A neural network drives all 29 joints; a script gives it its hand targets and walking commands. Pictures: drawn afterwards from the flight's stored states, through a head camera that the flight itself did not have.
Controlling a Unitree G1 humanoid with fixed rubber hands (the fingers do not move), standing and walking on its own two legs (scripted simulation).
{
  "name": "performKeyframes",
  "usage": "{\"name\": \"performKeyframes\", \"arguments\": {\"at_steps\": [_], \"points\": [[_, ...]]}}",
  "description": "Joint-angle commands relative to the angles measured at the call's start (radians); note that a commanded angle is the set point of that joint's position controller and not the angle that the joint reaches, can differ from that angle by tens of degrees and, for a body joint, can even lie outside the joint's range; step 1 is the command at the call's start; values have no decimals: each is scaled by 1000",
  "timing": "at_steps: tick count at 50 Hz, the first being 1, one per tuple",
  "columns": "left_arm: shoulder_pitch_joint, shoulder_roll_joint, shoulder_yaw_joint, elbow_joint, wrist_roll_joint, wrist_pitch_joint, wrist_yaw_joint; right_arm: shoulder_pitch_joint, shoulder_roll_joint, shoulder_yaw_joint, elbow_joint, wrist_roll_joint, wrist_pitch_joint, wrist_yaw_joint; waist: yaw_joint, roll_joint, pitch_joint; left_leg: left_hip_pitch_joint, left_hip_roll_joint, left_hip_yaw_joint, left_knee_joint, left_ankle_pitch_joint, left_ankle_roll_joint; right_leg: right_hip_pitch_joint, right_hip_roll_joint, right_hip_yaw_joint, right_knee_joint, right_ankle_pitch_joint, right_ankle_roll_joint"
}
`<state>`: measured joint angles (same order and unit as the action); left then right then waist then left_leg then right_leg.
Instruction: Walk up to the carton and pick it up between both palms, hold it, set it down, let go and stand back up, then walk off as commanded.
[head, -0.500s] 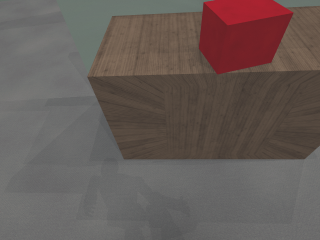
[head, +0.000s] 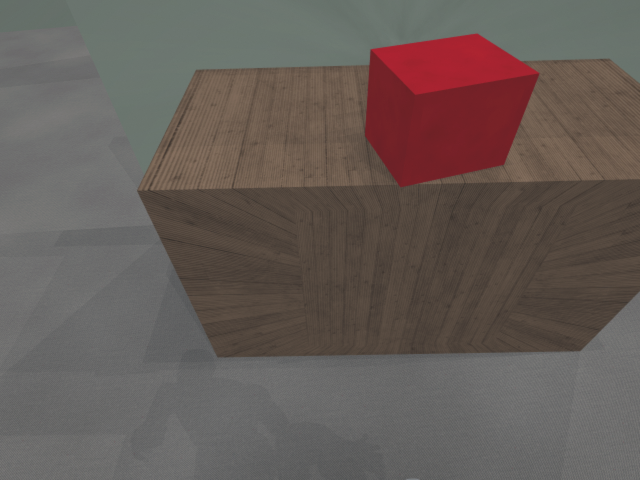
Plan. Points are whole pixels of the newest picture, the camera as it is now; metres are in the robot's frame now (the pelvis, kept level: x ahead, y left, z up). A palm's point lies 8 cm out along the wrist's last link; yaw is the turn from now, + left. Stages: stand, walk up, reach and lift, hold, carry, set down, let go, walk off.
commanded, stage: walk up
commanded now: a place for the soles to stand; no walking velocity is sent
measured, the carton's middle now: (439, 109) +0.79 -0.19 +0.07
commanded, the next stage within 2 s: none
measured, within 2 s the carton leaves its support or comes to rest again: neither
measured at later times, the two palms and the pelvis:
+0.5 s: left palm (210, 453) +0.20 +0.20 -0.16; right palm out of the picture +0.24 -0.43 -0.10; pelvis +0.17 -0.11 -0.03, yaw +1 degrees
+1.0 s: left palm (305, 287) +0.46 +0.07 -0.10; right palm out of the picture +0.42 -0.57 -0.15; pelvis +0.38 -0.24 -0.03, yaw -1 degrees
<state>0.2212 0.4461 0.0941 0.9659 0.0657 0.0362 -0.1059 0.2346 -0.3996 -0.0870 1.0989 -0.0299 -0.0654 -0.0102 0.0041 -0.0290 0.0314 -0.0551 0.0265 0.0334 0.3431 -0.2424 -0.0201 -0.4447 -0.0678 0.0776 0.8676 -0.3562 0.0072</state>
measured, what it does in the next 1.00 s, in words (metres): walks ahead: right foot, then left foot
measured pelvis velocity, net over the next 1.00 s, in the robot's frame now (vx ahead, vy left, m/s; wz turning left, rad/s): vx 0.38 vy -0.24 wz -0.01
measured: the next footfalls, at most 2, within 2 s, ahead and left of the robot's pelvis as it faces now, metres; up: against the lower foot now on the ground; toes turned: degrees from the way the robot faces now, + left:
right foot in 0.14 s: +0.18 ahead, -0.23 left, +0.00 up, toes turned -4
left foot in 0.40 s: +0.25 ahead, -0.01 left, +0.00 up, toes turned +4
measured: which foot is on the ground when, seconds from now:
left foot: down 0.00-0.14, up 0.16-0.38, down 0.40-0.86, up 0.88-1.00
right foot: up 0.00-0.12, down 0.14-0.42, up 0.44-0.80, down 0.82-1.00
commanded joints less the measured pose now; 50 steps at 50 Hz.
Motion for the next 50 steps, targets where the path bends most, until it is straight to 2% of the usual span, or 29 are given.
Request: {"name": "performKeyframes", "arguments": {"at_steps": [1,2,4,5,6,7,8,9,12,16,18,19,20,22,23,24,25,27,30,33,36,37,39,40,41,43,46,48,50], "points": [[-59,147,47,-142,-23,-22,-19,-133,-329,-71,-155,5,-27,2,16,234,110,-246,249,-91,-143,-331,162,80,-62,-83,-169,120,-10],[24,162,60,-107,-31,-26,-14,-186,-335,-76,-175,-1,-23,6,61,266,62,-346,232,-55,-67,-371,160,251,-63,-100,-185,99,-14],[214,220,85,-24,-20,-43,8,-142,-261,-46,-179,-1,-7,8,115,38,0,-453,143,14,257,-425,124,440,12,-118,-204,152,-24],[340,247,94,13,-16,-44,22,-100,-201,-21,-195,-14,2,8,154,-141,-47,-542,27,96,559,-471,107,528,3,-39,-279,-72,-45],[364,273,97,-11,-4,-45,34,-57,-120,2,-211,1,1,10,159,-362,-30,-630,-80,7,809,-431,94,454,-112,236,-435,-326,-102],[248,315,90,-75,-18,-53,42,-29,-141,-8,-207,14,5,4,116,-295,37,-605,-76,-93,893,-378,67,307,-255,501,-664,-521,-151],[157,327,90,-120,-25,-55,40,0,-238,-26,-185,18,7,4,45,-152,71,-588,-44,-96,909,-353,77,255,-325,624,-781,-638,-213],[50,345,84,-177,-30,-63,45,35,-261,-24,-181,17,-3,3,4,-200,81,-569,16,-66,896,-331,97,210,-364,660,-766,-579,-290],[68,277,67,-174,-40,-85,54,18,-276,-24,-165,50,-30,11,13,-183,80,-464,93,-79,697,-300,81,146,-285,342,-545,-48,-266],[13,261,42,-187,-41,-74,51,125,-262,-38,-187,44,-37,16,-46,-261,29,-206,62,-53,364,-176,42,31,-238,188,-454,40,-233],[-89,184,20,-242,-45,-67,55,339,-259,-59,-115,22,-53,5,-174,-3,-64,139,42,-32,133,64,20,-144,-87,9,-113,-7,-139],[-20,65,-5,-252,-38,-69,57,400,-335,-92,-103,-1,-55,-10,-205,271,-56,227,187,-317,9,-34,11,-315,100,-67,200,-153,-64],[22,76,2,-257,-53,-59,63,310,-392,-95,-141,1,-55,-18,-142,329,-47,196,375,-682,-112,-271,103,-443,140,29,318,-142,-47],[86,220,28,-194,-42,-49,56,74,-357,-86,-229,24,-43,-23,-61,159,-20,71,377,-610,-125,-562,164,-318,9,89,273,-70,-49],[137,221,24,-192,-39,-51,57,22,-375,-84,-258,25,-41,-21,-22,216,32,-2,394,-551,-105,-553,212,-314,-3,86,280,-68,-41],[125,237,27,-157,-41,-51,59,6,-323,-69,-262,23,-47,-16,-9,131,57,-35,369,-476,-114,-495,223,-276,-10,100,275,-66,-32],[130,225,35,-166,-44,-59,58,31,-307,-65,-266,13,-53,-12,-2,202,80,-9,311,-376,-87,-355,238,-282,-4,85,246,-41,-22],[102,201,32,-163,-31,-59,53,101,-272,-57,-254,27,-63,-15,-18,113,97,0,280,-302,-40,15,206,-268,-5,96,175,20,-6],[-31,136,16,-219,-44,-60,42,171,-287,-60,-243,27,-63,-12,-60,215,114,51,226,-131,23,475,192,-274,3,4,90,37,-6],[-65,129,-10,-251,-56,-67,24,114,-307,-59,-281,34,-57,-5,-41,214,115,-59,204,-30,35,466,199,-142,-8,-124,-114,108,-35],[78,153,23,-197,-73,-69,13,15,-337,-59,-323,23,-54,0,41,237,0,-222,205,13,132,317,174,236,2,-167,-181,238,-55],[141,175,44,-166,-67,-67,21,33,-315,-52,-328,22,-47,-1,76,184,-51,-291,195,12,235,304,162,377,17,-175,-167,223,-49],[300,262,92,-134,-46,-68,41,153,-244,-16,-299,27,-34,-1,136,-119,-181,-432,99,46,667,132,117,618,43,-56,-221,25,-84],[318,315,102,-145,-31,-67,49,219,-200,3,-321,28,-35,2,124,-285,-228,-559,13,54,865,-172,94,663,-127,224,-337,-210,-152],[245,332,92,-202,-34,-73,54,240,-222,-5,-312,28,-31,-1,80,-216,-199,-580,-51,-55,960,-314,78,566,-316,584,-556,-414,-217],[100,302,83,-235,-55,-74,57,158,-303,-25,-297,26,-21,-7,45,-183,-73,-601,9,-59,1043,-252,75,396,-326,592,-642,-409,-283],[68,218,42,-257,-70,-88,65,194,-260,-22,-268,44,-19,-9,-11,-132,48,-405,58,-88,940,-165,66,78,-219,260,-586,82,-203],[35,237,52,-243,-63,-100,69,193,-248,-15,-266,48,-9,2,-21,-169,89,-395,81,-76,849,-101,51,53,-180,200,-592,-24,-195],[40,229,49,-254,-66,-117,83,200,-245,-25,-267,28,11,16,-15,-139,59,-458,62,-96,815,-48,45,159,-196,209,-566,104,-182]]}}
